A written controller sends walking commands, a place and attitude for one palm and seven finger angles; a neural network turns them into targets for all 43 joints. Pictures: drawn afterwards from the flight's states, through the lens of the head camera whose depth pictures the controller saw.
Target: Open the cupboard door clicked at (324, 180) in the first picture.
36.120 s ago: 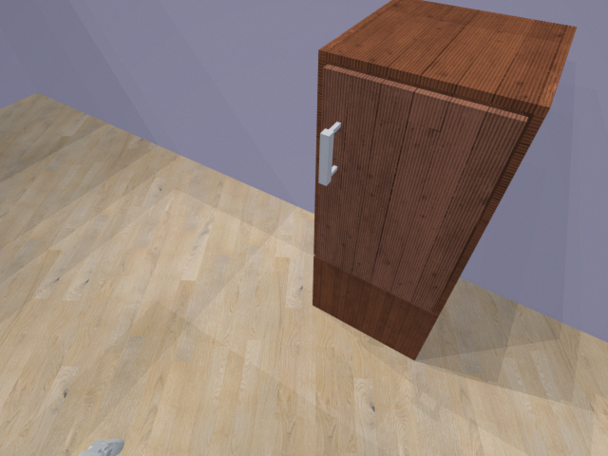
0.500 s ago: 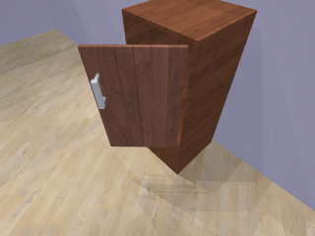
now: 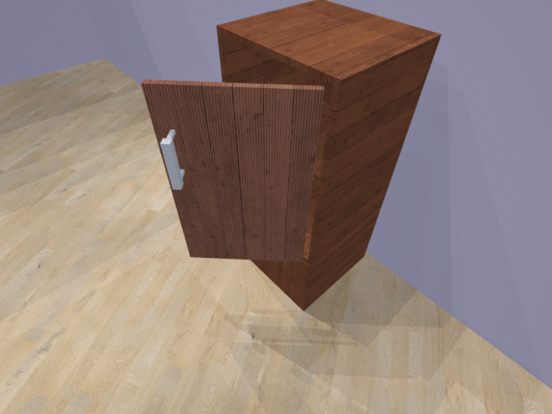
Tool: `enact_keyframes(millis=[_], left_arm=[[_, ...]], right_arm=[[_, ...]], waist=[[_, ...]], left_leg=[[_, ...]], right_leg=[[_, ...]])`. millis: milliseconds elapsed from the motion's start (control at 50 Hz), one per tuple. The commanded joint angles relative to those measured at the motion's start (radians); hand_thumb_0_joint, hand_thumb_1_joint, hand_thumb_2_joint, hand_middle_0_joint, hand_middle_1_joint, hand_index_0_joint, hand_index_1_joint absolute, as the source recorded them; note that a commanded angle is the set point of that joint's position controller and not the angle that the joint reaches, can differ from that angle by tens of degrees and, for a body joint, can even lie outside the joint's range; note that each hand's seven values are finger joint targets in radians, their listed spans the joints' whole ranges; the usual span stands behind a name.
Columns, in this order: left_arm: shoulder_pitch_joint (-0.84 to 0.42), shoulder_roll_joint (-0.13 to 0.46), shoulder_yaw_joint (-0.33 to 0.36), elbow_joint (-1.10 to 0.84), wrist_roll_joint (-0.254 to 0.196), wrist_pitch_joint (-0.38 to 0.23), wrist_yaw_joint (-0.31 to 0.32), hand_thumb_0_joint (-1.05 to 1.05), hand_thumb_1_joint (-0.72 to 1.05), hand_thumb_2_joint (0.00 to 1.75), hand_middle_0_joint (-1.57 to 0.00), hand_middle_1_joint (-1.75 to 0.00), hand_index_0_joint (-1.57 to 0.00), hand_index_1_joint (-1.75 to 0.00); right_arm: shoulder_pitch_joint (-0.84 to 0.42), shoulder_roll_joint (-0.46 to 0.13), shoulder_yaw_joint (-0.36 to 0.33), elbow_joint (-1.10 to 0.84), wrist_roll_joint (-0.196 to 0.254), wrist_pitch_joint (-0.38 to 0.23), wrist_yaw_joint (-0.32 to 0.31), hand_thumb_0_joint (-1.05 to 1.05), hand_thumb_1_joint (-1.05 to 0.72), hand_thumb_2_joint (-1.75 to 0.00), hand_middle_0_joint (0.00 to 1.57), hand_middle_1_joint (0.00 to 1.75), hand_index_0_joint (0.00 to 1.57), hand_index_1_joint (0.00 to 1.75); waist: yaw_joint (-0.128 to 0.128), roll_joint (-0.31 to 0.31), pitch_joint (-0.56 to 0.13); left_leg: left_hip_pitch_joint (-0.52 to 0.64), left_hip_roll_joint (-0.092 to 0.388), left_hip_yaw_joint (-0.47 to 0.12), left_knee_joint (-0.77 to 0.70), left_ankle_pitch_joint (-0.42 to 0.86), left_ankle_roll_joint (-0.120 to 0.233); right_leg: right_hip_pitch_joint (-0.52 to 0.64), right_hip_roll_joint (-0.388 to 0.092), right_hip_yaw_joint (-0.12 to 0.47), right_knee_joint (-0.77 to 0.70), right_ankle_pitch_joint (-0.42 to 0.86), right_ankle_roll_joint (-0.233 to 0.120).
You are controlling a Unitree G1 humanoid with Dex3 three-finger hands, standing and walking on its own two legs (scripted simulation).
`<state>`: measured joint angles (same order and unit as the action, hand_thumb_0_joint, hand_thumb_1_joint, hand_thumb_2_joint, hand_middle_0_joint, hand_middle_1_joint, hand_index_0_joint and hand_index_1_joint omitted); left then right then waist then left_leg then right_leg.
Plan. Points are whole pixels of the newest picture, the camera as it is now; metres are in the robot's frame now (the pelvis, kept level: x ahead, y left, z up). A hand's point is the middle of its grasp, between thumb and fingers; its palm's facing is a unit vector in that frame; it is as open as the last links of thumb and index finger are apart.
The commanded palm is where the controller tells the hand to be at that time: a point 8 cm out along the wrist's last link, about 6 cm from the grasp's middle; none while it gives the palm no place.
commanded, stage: shuffle to correct the standing spot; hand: left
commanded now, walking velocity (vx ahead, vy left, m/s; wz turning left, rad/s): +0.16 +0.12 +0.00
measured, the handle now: (174, 159) +0.64 +0.28 +0.00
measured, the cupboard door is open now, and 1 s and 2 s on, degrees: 45 45 45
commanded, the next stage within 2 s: come to a stop and stand still in 0.34 s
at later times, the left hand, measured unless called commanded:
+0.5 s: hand out of the picture +0.04 +0.22 -0.18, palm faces +0.06 -0.98 -0.16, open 7.4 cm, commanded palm none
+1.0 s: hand out of the picture +0.13 +0.21 -0.16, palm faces +0.03 -0.97 -0.23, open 7.2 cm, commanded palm none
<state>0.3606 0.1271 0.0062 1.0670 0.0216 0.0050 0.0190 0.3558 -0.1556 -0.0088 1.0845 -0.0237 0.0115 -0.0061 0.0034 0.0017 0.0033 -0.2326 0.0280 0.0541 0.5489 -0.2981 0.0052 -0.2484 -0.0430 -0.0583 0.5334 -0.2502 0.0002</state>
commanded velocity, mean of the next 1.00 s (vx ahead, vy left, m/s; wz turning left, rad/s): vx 0.02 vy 0.02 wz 0.00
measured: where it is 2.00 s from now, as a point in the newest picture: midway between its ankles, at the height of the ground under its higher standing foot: outside the picture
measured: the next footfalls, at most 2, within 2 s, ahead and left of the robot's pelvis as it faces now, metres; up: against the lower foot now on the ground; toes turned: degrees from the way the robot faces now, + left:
right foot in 0.78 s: +0.18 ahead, -0.06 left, +0.00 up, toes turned +6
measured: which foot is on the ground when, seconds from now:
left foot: down 0.00-1.00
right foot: down 0.00-0.40, up 0.42-0.76, down 0.78-1.00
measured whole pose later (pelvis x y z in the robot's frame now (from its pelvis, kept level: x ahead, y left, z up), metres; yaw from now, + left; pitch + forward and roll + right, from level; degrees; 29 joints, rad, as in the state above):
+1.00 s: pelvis +0.07 +0.03 +0.00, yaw +0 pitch -2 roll +1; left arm 0.21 0.15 0.02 1.03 0.01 0.01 0.04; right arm 0.30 -0.11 -0.02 1.11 -0.02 -0.01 -0.03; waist -0.02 0.00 0.04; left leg -0.13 -0.02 0.13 0.46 -0.30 0.04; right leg -0.30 -0.01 -0.05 0.51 -0.18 -0.04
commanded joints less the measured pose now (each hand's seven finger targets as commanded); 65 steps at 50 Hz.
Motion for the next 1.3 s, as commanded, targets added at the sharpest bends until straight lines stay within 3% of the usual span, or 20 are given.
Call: enact_keyframes(millis=[0, 120, 160, 200, 240, 280, 340, 360, 380, 400, 420, 460, 500, 580, 700, 780, 820, 860, 900, 1280], left_arm=[[0.03, 0.163, 0.054, -0.055, 0.002, -0.017, 0.011, 0.0, 0.9, 0.9, -0.2, -0.3, -0.2, -0.3], [0.026, 0.066, 0.043, -0.072, 0.01, -0.02, -0.004, 0.0, 0.9, 0.9, -0.2, -0.3, -0.2, -0.3], [0.045, 0.044, 0.036, -0.065, 0.012, -0.034, -0.009, 0.0, 0.9, 0.9, -0.2, -0.3, -0.2, -0.3], [0.106, 0.059, 0.041, -0.04, 0.008, -0.046, -0.006, 0.0, 0.9, 0.9, -0.2, -0.3, -0.2, -0.3], [0.172, 0.139, 0.059, -0.007, 0.003, -0.053, 0.003, 0.0, 0.9, 0.9, -0.2, -0.3, -0.2, -0.3], [0.213, 0.188, 0.083, 0.004, 0.008, -0.055, 0.016, 0.0, 0.9, 0.9, -0.2, -0.3, -0.2, -0.3], [0.067, 0.163, 0.077, -0.038, 0.01, -0.038, 0.017, 0.0, 0.9, 0.9, -0.2, -0.3, -0.2, -0.3], [0.016, 0.116, 0.065, -0.065, 0.009, -0.028, 0.012, 0.0, 0.9, 0.9, -0.2, -0.3, -0.2, -0.3], [-0.036, 0.062, 0.056, -0.101, 0.008, -0.02, 0.009, 0.0, 0.9, 0.9, -0.2, -0.3, -0.2, -0.3], [-0.107, 0.068, 0.053, -0.12, 0.013, -0.021, 0.013, 0.0, 0.9, 0.9, -0.2, -0.3, -0.2, -0.3], [-0.113, 0.055, 0.054, -0.119, 0.009, -0.031, 0.006, 0.0, 0.9, 0.9, -0.2, -0.3, -0.2, -0.3], [-0.081, 0.04, 0.046, -0.085, 0.008, -0.038, -0.005, 0.0, 0.9, 0.9, -0.2, -0.3, -0.2, -0.3], [-0.036, 0.007, 0.034, -0.058, 0.0, -0.024, -0.002, 0.0, 0.9, 0.9, -0.2, -0.3, -0.2, -0.3], [-0.041, 0.003, 0.02, -0.038, -0.004, -0.003, 0.014, 0.0, 0.9, 0.9, -0.2, -0.3, -0.2, -0.3], [-0.071, 0.057, 0.033, -0.069, -0.003, 0.004, 0.021, 0.0, 0.9, 0.9, -0.2, -0.3, -0.2, -0.3], [-0.048, 0.121, 0.031, -0.066, -0.008, -0.016, 0.026, 0.0, 0.9, 0.9, -0.2, -0.3, -0.2, -0.3], [-0.08, 0.116, 0.026, -0.072, -0.011, -0.016, 0.025, 0.0, 0.9, 0.9, -0.2, -0.3, -0.2, -0.3], [-0.118, 0.096, 0.019, -0.081, -0.011, -0.009, 0.025, 0.0, 0.9, 0.9, -0.2, -0.3, -0.2, -0.3], [-0.109, 0.086, 0.018, -0.078, -0.011, -0.007, 0.023, 0.0, 0.9, 0.9, -0.2, -0.3, -0.2, -0.3], [-0.002, 0.084, 0.005, -0.005, -0.012, -0.029, 0.02, 0.0, 0.9, 0.9, -0.2, -0.3, -0.2, -0.3]], right_arm=[[0.088, -0.05, -0.012, -0.035, 0.0, -0.02, -0.002, 0.0, -0.9, -0.9, 0.2, 0.3, 0.2, 0.3], [0.132, -0.115, -0.027, -0.041, 0.001, -0.038, -0.011, 0.0, -0.9, -0.9, 0.2, 0.3, 0.2, 0.3], [0.106, -0.108, -0.022, -0.05, 0.006, -0.047, -0.016, 0.0, -0.9, -0.9, 0.2, 0.3, 0.2, 0.3], [0.073, -0.092, -0.015, -0.062, 0.008, -0.058, -0.015, 0.0, -0.9, -0.9, 0.2, 0.3, 0.2, 0.3], [0.042, -0.063, -0.011, -0.082, 0.011, -0.06, -0.01, 0.0, -0.9, -0.9, 0.2, 0.3, 0.2, 0.3], [-0.007, -0.049, -0.016, -0.11, 0.005, -0.056, -0.006, 0.0, -0.9, -0.9, 0.2, 0.3, 0.2, 0.3], [0.091, -0.028, -0.016, -0.071, 0.011, -0.062, 0.002, 0.0, -0.9, -0.9, 0.2, 0.3, 0.2, 0.3], [0.189, -0.076, -0.028, -0.037, 0.003, -0.065, -0.001, 0.0, -0.9, -0.9, 0.2, 0.3, 0.2, 0.3], [0.276, -0.157, -0.047, -0.011, -0.007, -0.059, -0.009, 0.0, -0.9, -0.9, 0.2, 0.3, 0.2, 0.3], [0.296, -0.132, -0.034, 0.0, -0.008, -0.055, -0.02, 0.0, -0.9, -0.9, 0.2, 0.3, 0.2, 0.3], [0.243, -0.108, -0.024, -0.016, -0.006, -0.059, -0.023, 0.0, -0.9, -0.9, 0.2, 0.3, 0.2, 0.3], [0.146, -0.058, -0.008, -0.046, -0.005, -0.079, -0.026, 0.0, -0.9, -0.9, 0.2, 0.3, 0.2, 0.3], [0.107, -0.059, 0.0, -0.05, -0.001, -0.092, -0.036, 0.0, -0.9, -0.9, 0.2, 0.3, 0.2, 0.3], [0.069, -0.063, 0.002, -0.034, 0.004, -0.08, -0.049, 0.0, -0.9, -0.9, 0.2, 0.3, 0.2, 0.3], [0.033, -0.078, -0.027, -0.024, 0.006, -0.044, -0.053, 0.0, -0.9, -0.9, 0.2, 0.3, 0.2, 0.3], [0.059, -0.021, -0.03, -0.024, 0.019, -0.029, -0.04, 0.0, -0.9, -0.9, 0.2, 0.3, 0.2, 0.3], [0.068, -0.003, -0.026, -0.006, 0.017, -0.014, -0.034, 0.0, -0.9, -0.9, 0.2, 0.3, 0.2, 0.3], [0.062, 0.001, -0.018, 0.01, 0.01, -0.018, -0.032, 0.0, -0.9, -0.9, 0.2, 0.3, 0.2, 0.3], [0.035, -0.016, -0.014, 0.01, 0.007, -0.03, -0.03, 0.0, -0.9, -0.9, 0.2, 0.3, 0.2, 0.3], [0.108, -0.017, 0.012, 0.049, 0.008, -0.019, -0.024, 0.0, -0.9, -0.9, 0.2, 0.3, 0.2, 0.3]], waist=[[-0.01, -0.098, 0.133], [-0.008, 0.156, 0.175], [0.018, 0.108, 0.143], [0.049, 0.034, 0.083], [0.064, -0.174, 0.074], [0.073, -0.258, 0.087], [-0.022, -0.132, 0.078], [-0.062, 0.058, 0.083], [-0.092, 0.309, 0.109], [-0.108, 0.241, 0.16], [-0.077, 0.128, 0.173], [-0.028, 0.021, 0.135], [0.001, 0.031, 0.066], [0.007, 0.067, 0.032], [0.01, 0.059, 0.036], [-0.017, -0.056, 0.005], [-0.031, -0.163, -0.029], [-0.032, -0.088, 0.02], [-0.011, 0.002, 0.052], [-0.016, -0.032, 0.099]], left_leg=[[-0.067, -0.019, 0.011, -0.032, -0.116, 0.021], [-0.114, 0.138, -0.232, -0.304, -0.313, 0.103], [-0.109, 0.152, -0.233, -0.274, -0.174, 0.129], [-0.141, 0.09, -0.137, -0.155, -0.015, 0.102], [-0.28, -0.027, 0.003, 0.052, -0.051, 0.038], [-0.365, -0.024, 0.033, 0.19, -0.181, 0.014], [-0.004, -0.022, 0.032, -0.088, -0.041, 0.024], [0.139, 0.047, -0.078, -0.161, 0.062, 0.055], [0.206, 0.252, -0.331, -0.297, 0.104, 0.118], [0.171, 0.306, -0.411, -0.341, 0.136, 0.167], [0.156, 0.311, -0.388, -0.319, 0.181, 0.227], [0.147, 0.27, -0.263, -0.3, 0.458, 0.224], [0.159, 0.232, -0.133, -0.266, 0.779, 0.195], [0.15, 0.21, -0.054, -0.224, 0.967, 0.146], [0.142, 0.217, -0.094, -0.143, 0.809, 0.133], [-0.011, 0.042, -0.031, -0.068, 0.154, 0.024], [0.043, 0.026, -0.017, -0.086, -0.006, 0.015], [0.056, 0.056, -0.047, -0.165, 0.039, 0.028], [-0.003, 0.097, -0.086, -0.227, 0.076, 0.043], [0.002, 0.053, -0.044, -0.232, -0.04, 0.031]], right_leg=[[-0.116, -0.155, 0.216, -0.261, -0.421, -0.097], [-0.118, 0.01, -0.022, 0.066, -0.189, -0.05], [-0.057, 0.01, -0.028, 0.069, -0.103, -0.054], [0.074, -0.035, 0.044, -0.008, -0.038, -0.069], [0.214, -0.194, 0.255, -0.133, 0.013, -0.13], [0.261, -0.342, 0.388, -0.189, 0.188, -0.208], [-0.027, -0.232, 0.166, -0.062, 0.084, -0.132], [-0.168, -0.082, 0.03, 0.11, -0.047, -0.074], [-0.364, 0.027, -0.094, 0.358, -0.31, -0.02], [-0.441, 0.004, -0.008, 0.537, -0.336, -0.039], [-0.477, -0.039, 0.025, 0.616, -0.273, -0.052], [-0.431, -0.069, 0.032, 0.605, -0.152, -0.033], [-0.327, -0.058, 0.027, 0.51, -0.094, -0.006], [-0.165, -0.02, 0.012, 0.261, -0.018, -0.003], [-0.045, -0.013, 0.022, 0.036, 0.035, -0.012], [0.081, -0.19, 0.214, -0.024, 0.605, -0.109], [0.023, -0.18, 0.227, -0.094, 0.386, -0.122], [-0.031, -0.117, 0.186, -0.116, 0.183, -0.092], [0.011, -0.065, 0.147, -0.095, 0.159, -0.06], [0.0, -0.074, 0.19, -0.284, -0.109, -0.053]])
